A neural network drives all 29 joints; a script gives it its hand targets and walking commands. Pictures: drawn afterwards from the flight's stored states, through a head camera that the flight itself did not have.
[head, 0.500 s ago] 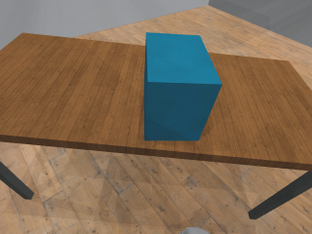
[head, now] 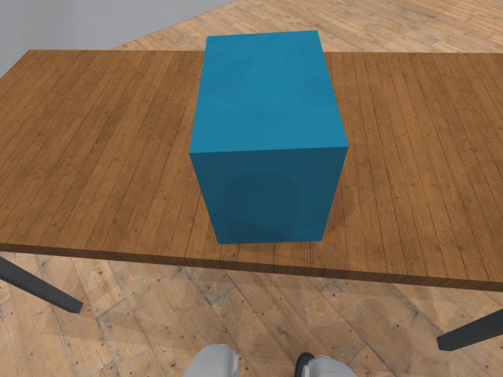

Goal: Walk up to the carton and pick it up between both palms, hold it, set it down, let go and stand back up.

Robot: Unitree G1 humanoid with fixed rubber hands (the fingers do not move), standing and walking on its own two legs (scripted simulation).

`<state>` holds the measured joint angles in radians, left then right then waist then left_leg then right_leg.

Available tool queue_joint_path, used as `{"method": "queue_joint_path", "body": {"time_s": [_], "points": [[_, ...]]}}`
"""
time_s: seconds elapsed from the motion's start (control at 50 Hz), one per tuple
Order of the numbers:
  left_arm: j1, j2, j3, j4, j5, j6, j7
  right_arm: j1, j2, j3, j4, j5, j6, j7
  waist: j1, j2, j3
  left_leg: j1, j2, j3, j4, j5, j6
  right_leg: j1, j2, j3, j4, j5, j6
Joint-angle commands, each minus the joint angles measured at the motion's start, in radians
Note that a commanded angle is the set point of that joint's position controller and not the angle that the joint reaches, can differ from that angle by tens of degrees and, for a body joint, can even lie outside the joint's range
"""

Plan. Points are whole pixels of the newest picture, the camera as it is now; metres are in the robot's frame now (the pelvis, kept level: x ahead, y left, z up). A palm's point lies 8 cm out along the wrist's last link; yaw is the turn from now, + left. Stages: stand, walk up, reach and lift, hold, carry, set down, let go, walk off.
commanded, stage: walk up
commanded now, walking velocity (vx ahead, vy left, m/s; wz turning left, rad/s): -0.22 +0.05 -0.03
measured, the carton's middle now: (265, 141) +0.46 +0.01 +0.09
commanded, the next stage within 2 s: none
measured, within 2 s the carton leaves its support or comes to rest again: neither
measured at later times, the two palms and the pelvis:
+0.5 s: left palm out of the picture -0.11 +0.33 -0.14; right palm out of the picture -0.09 -0.20 -0.08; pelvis -0.12 +0.07 +0.02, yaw +0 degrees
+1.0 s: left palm out of the picture -0.27 +0.22 -0.11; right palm out of the picture -0.12 -0.24 -0.13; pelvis -0.16 +0.00 +0.02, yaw +0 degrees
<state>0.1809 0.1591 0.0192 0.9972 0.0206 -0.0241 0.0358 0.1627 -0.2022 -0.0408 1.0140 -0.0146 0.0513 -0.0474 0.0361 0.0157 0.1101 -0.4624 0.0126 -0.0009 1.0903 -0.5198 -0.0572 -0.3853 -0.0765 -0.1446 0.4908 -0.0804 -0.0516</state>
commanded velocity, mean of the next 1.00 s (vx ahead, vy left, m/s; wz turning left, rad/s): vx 0.09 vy -0.09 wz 0.00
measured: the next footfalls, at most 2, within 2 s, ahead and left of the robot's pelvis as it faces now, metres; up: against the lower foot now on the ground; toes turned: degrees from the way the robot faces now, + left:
left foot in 0.20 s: -0.02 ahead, +0.16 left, +0.00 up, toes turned +5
right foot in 0.74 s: -0.20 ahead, -0.05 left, +0.00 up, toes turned -8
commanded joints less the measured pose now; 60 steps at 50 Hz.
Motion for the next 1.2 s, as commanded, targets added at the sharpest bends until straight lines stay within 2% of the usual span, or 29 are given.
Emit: {"method": "queue_joint_path", "body": {"time_s": [0.0, 0.04, 0.14, 0.16, 0.18, 0.2, 0.22, 0.26, 0.28, 0.3, 0.34, 0.42, 0.44, 0.5, 0.56, 0.62, 0.64, 0.68, 0.7, 0.72, 0.76, 0.8, 0.86, 0.92, 0.96, 0.98, 1.12, 1.14, 1.18], "points": [[-0.030, 0.231, 0.063, -0.083, 0.011, 0.047, 0.009, 0.192, -0.020, -0.023, -0.019, -0.013, 0.053, 0.015, -0.059, -0.206, -0.146, 0.112, 0.004, -0.001, 0.149, 0.126, -0.012, -0.127, -0.278, 0.215, -0.257, -0.081, -0.143], [-0.096, 0.204, 0.062, -0.091, 0.010, 0.064, 0.011, 0.128, -0.028, -0.020, -0.070, -0.019, 0.039, 0.033, -0.093, -0.277, -0.150, 0.120, 0.014, 0.035, -0.038, 0.129, 0.006, -0.102, -0.174, 0.138, -0.253, -0.176, -0.085], [-0.040, 0.231, 0.082, -0.083, -0.001, 0.089, 0.010, 0.273, -0.062, -0.021, -0.040, 0.000, 0.023, 0.028, -0.098, -0.169, -0.202, 0.314, 0.056, 0.040, -0.503, 0.176, 0.054, -0.068, -0.208, 0.203, -0.194, -0.314, -0.027], [-0.003, 0.204, 0.082, -0.070, 0.002, 0.098, 0.009, 0.275, -0.070, -0.028, -0.051, 0.004, 0.014, 0.031, -0.102, -0.084, -0.144, 0.313, 0.114, -0.077, -0.637, 0.140, 0.062, -0.110, -0.140, 0.157, -0.016, -0.364, 0.009], [0.081, 0.103, 0.059, -0.070, 0.003, 0.111, -0.003, 0.188, -0.151, -0.038, -0.091, -0.013, 0.005, 0.033, -0.061, 0.295, -0.098, 0.208, 0.306, -0.321, -0.832, -0.119, 0.092, -0.256, 0.010, 0.052, 0.246, -0.504, 0.044], [0.005, 0.121, 0.068, -0.124, 0.006, 0.128, 0.003, 0.132, -0.292, -0.063, -0.122, -0.024, 0.007, 0.023, -0.083, 0.481, 0.013, -0.024, 0.488, -0.542, -0.965, -0.149, 0.154, -0.314, 0.120, 0.115, 0.468, -0.546, 0.071], [-0.083, 0.152, 0.080, -0.154, 0.016, 0.142, 0.002, 0.084, -0.311, -0.060, -0.137, -0.030, 0.003, 0.021, -0.110, 0.474, 0.084, -0.246, 0.505, -0.621, -1.072, -0.390, 0.181, -0.280, 0.110, 0.252, 0.627, -0.533, 0.063], [-0.013, 0.181, 0.094, -0.113, -0.007, 0.145, -0.031, -0.068, -0.200, -0.029, -0.180, -0.043, -0.005, 0.013, 0.004, 0.138, 0.092, -0.204, 0.301, -0.307, -0.973, -0.185, 0.057, -0.204, 0.174, 0.352, 0.742, -0.297, 0.054], [0.080, 0.188, 0.101, -0.076, -0.010, 0.135, -0.044, -0.103, -0.218, -0.042, -0.183, -0.046, -0.014, 0.005, 0.049, 0.098, -0.001, -0.104, 0.250, -0.188, -0.944, -0.056, 0.031, -0.197, 0.206, 0.298, 0.796, -0.211, 0.062], [0.166, 0.159, 0.095, -0.047, 0.002, 0.123, -0.050, -0.099, -0.241, -0.048, -0.187, -0.035, -0.023, 0.005, 0.083, 0.159, -0.106, -0.064, 0.208, -0.162, -0.951, -0.066, 0.025, -0.103, 0.215, 0.247, 0.817, -0.158, 0.062], [0.167, 0.175, 0.096, -0.016, 0.023, 0.107, -0.051, -0.001, -0.184, -0.045, -0.147, -0.018, -0.039, 0.011, 0.030, 0.135, -0.158, 0.147, 0.233, -0.200, -0.913, 0.000, 0.053, -0.155, 0.182, 0.206, 0.885, -0.143, 0.098], [0.103, 0.140, 0.091, -0.041, 0.040, 0.111, -0.053, 0.235, -0.157, -0.039, -0.041, 0.014, -0.054, -0.010, -0.037, 0.073, -0.103, 0.358, 0.267, -0.250, -0.913, 0.008, -0.023, -0.297, 0.140, 0.235, 0.817, -0.151, 0.127], [0.110, 0.126, 0.085, -0.059, 0.041, 0.104, -0.063, 0.266, -0.161, -0.039, -0.020, 0.017, -0.057, -0.009, -0.038, 0.175, -0.115, 0.398, 0.261, -0.267, -0.929, -0.089, -0.013, -0.280, 0.116, 0.216, 0.757, -0.176, 0.137], [0.128, 0.151, 0.084, -0.048, 0.030, 0.098, -0.072, 0.214, -0.173, -0.049, -0.024, 0.005, -0.059, -0.001, -0.035, 0.287, -0.065, 0.351, 0.273, -0.297, -0.958, -0.130, 0.064, -0.176, 0.095, 0.179, 0.563, -0.242, 0.147], [0.201, 0.173, 0.085, -0.015, 0.011, 0.081, -0.060, 0.218, -0.151, -0.038, -0.024, 0.001, -0.050, 0.003, -0.046, 0.242, -0.082, 0.244, 0.220, -0.237, -0.994, -0.106, 0.061, 0.047, 0.122, 0.075, 0.375, -0.379, 0.134], [0.320, 0.105, 0.058, 0.011, 0.000, 0.078, -0.046, 0.146, -0.211, -0.060, -0.037, -0.005, -0.029, -0.002, -0.008, 0.309, -0.042, 0.112, 0.175, -0.146, -1.018, -0.007, 0.049, 0.269, 0.137, -0.053, 0.061, -0.509, 0.093], [0.412, 0.122, 0.056, 0.035, -0.008, 0.077, -0.044, 0.079, -0.241, -0.070, -0.056, -0.007, -0.019, -0.005, 0.040, 0.317, -0.050, 0.045, 0.143, -0.093, -1.030, 0.066, 0.007, 0.393, 0.134, -0.072, -0.048, -0.484, 0.062], [0.621, 0.132, 0.059, 0.121, -0.008, 0.073, -0.033, -0.004, -0.207, -0.076, -0.083, -0.002, -0.010, -0.014, 0.149, 0.084, -0.052, -0.064, 0.059, -0.015, -0.781, 0.048, -0.037, 0.615, 0.100, -0.021, -0.328, -0.271, -0.009], [0.555, 0.120, 0.052, 0.135, -0.023, 0.066, -0.030, 0.044, -0.142, -0.053, -0.076, 0.022, 0.001, -0.011, 0.123, -0.312, 0.026, -0.178, -0.018, 0.020, -0.380, -0.081, 0.017, 0.529, -0.002, 0.128, -0.385, -0.268, -0.032], [0.395, 0.107, 0.027, 0.081, -0.025, 0.060, -0.028, 0.066, -0.057, -0.040, -0.080, 0.033, 0.004, -0.008, 0.047, -0.465, 0.074, -0.314, -0.027, 0.040, -0.074, -0.078, 0.038, 0.308, -0.219, 0.338, -0.372, -0.525, -0.010], [0.267, 0.167, 0.026, 0.029, -0.012, 0.055, -0.027, -0.015, -0.070, -0.040, -0.146, 0.016, 0.011, 0.019, -0.025, -0.393, 0.202, -0.343, 0.012, -0.050, -0.004, 0.102, 0.065, -0.061, -0.349, 0.548, -0.579, -1.031, -0.019], [0.201, 0.134, 0.016, 0.003, 0.001, 0.021, -0.018, -0.017, -0.124, -0.052, -0.114, -0.001, -0.019, 0.063, -0.061, -0.118, 0.175, -0.235, 0.056, -0.064, 0.015, 0.307, 0.054, 0.017, -0.249, 0.417, -0.519, -0.645, 0.046], [0.237, 0.204, 0.028, 0.025, -0.011, -0.010, -0.002, 0.154, -0.115, -0.055, -0.039, -0.024, -0.033, 0.091, -0.096, 0.003, -0.026, -0.184, 0.023, 0.039, 0.076, 0.366, 0.027, 0.257, -0.162, 0.253, -0.432, -0.393, -0.004], [0.412, 0.120, 0.003, 0.095, -0.025, -0.032, -0.009, -0.006, -0.027, -0.023, -0.083, -0.027, -0.034, 0.087, -0.006, -0.084, 0.080, -0.281, 0.068, 0.056, -0.033, 0.397, 0.013, 0.308, -0.166, 0.267, -0.424, -0.275, 0.020], [0.429, 0.097, -0.007, 0.114, -0.018, -0.036, -0.003, -0.005, -0.024, -0.023, -0.080, -0.014, -0.030, 0.082, -0.006, -0.190, 0.087, -0.344, 0.074, 0.058, -0.067, 0.402, 0.002, 0.425, -0.168, 0.230, -0.392, -0.110, 0.032], [0.488, 0.069, -0.012, 0.129, -0.017, -0.040, 0.000, -0.047, -0.035, -0.023, -0.071, -0.020, -0.031, 0.075, 0.034, -0.145, 0.100, -0.337, 0.066, 0.066, -0.068, 0.392, 0.002, 0.430, -0.183, 0.245, -0.377, 0.023, 0.035], [0.521, 0.094, -0.002, 0.161, -0.008, -0.045, 0.017, -0.164, -0.009, -0.002, -0.109, -0.002, -0.053, 0.064, 0.047, -0.174, 0.010, -0.291, 0.039, 0.144, -0.287, 0.261, 0.005, 0.664, -0.164, 0.162, -0.196, 0.684, 0.002], [0.542, 0.095, 0.001, 0.154, 0.000, -0.052, 0.015, -0.164, -0.001, 0.005, -0.099, -0.003, -0.052, 0.056, 0.078, -0.151, 0.015, -0.281, 0.016, 0.153, -0.316, 0.237, 0.013, 0.675, -0.209, 0.212, -0.169, 0.820, 0.019], [0.514, 0.071, -0.012, 0.178, -0.002, -0.048, 0.018, -0.200, 0.015, 0.016, -0.113, 0.001, -0.060, 0.057, 0.031, -0.185, 0.020, -0.153, -0.010, 0.168, -0.399, 0.235, 0.043, 0.576, -0.163, 0.149, -0.151, 0.862, -0.009]]}}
